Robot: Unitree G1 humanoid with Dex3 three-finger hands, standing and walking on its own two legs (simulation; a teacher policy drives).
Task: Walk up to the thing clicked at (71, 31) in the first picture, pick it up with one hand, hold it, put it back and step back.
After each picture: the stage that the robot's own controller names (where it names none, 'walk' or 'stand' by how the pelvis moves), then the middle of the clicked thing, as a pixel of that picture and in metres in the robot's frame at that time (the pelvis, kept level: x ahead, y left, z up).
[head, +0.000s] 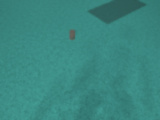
stand; (72, 34) +1.57 +0.15 -0.72
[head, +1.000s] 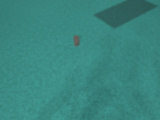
walk; (76, 41) +1.45 +0.20 -0.72
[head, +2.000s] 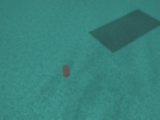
walk; (66, 71) +0.94 +0.22 -0.71
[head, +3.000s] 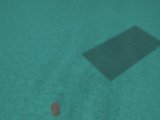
walk; (55, 109) +0.57 +0.19 -0.70
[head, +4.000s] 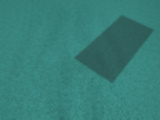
stand; out of the picture +0.36 +0.13 -0.68
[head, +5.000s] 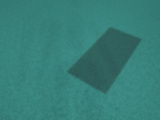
stand; out of the picture +0.32 +0.17 -0.71
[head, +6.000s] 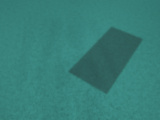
stand; out of the picture +0.32 +0.16 -0.73
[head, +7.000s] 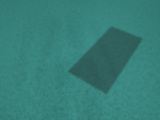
stand; out of the picture +0.32 +0.16 -0.73
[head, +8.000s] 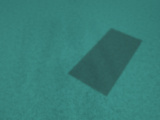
stand; out of the picture +0.30 +0.16 -0.73
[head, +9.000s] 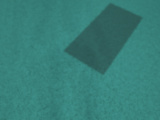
go down; out of the picture +0.33 +0.15 -0.68
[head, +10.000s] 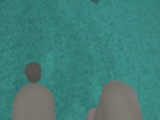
go down; (33, 73) +0.41 +0.17 -0.30
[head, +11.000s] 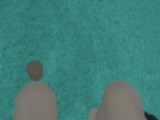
close in; (35, 71) +0.41 +0.16 -0.30
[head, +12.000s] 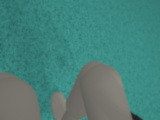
close in; out of the picture +0.41 +0.20 -0.23
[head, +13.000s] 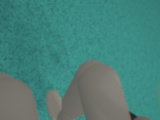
close; out of the picture +0.40 +0.21 -0.23
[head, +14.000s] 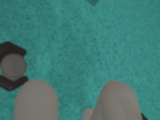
lift; (13, 69) +0.35 +0.23 -0.10
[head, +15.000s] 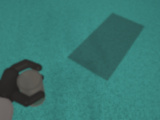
lift; (32, 89) +0.32 +0.17 +0.05
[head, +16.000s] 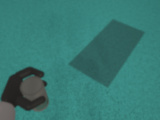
hold; (36, 94) +0.31 +0.17 +0.02
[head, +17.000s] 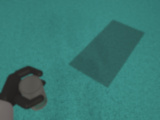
hold; (34, 93) +0.31 +0.17 +0.02
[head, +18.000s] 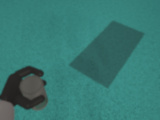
crouch; (35, 93) +0.31 +0.17 +0.02
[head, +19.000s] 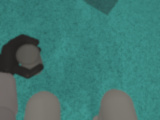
crouch; (31, 61) +0.41 +0.16 -0.08
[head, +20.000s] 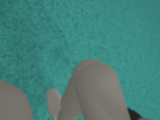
lower; out of the picture +0.43 +0.25 -0.22
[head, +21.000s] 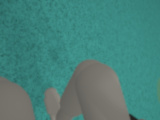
lower; out of the picture +0.41 +0.23 -0.23
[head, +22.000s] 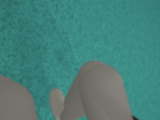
lower; out of the picture +0.41 +0.23 -0.22
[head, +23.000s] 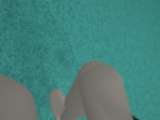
lower; out of the picture +0.41 +0.23 -0.22
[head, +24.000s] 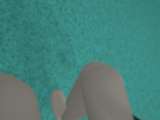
loosen; out of the picture +0.40 +0.22 -0.22
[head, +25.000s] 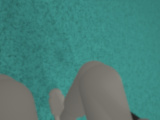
withdraw; out of the picture +0.40 +0.23 -0.23
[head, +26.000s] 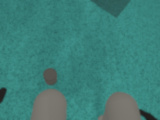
walk; (50, 77) +0.42 +0.16 -0.38
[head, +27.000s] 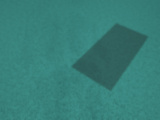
stand; out of the picture +0.33 +0.14 -0.66
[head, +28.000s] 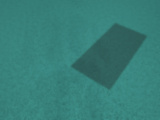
stand; out of the picture +0.35 +0.15 -0.66
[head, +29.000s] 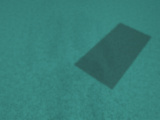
stand; out of the picture +0.35 +0.14 -0.68
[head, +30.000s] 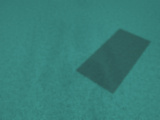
stand; out of the picture +0.36 +0.15 -0.72
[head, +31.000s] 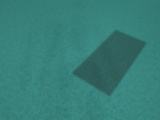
stand; out of the picture +0.34 +0.16 -0.73
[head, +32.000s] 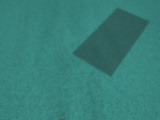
walk; out of the picture +0.36 +0.14 -0.71
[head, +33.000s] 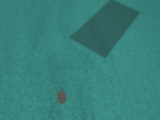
walk; (61, 97) +0.57 +0.13 -0.71
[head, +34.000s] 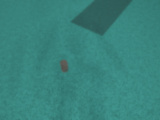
walk; (64, 66) +0.90 +0.24 -0.70
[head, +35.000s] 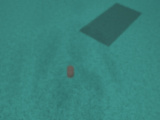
stand; (70, 71) +0.94 +0.13 -0.71
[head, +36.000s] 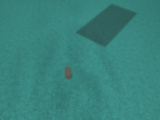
stand; (68, 73) +0.96 +0.14 -0.73
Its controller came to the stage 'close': yes
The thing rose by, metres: 0.73
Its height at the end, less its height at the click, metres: +0.00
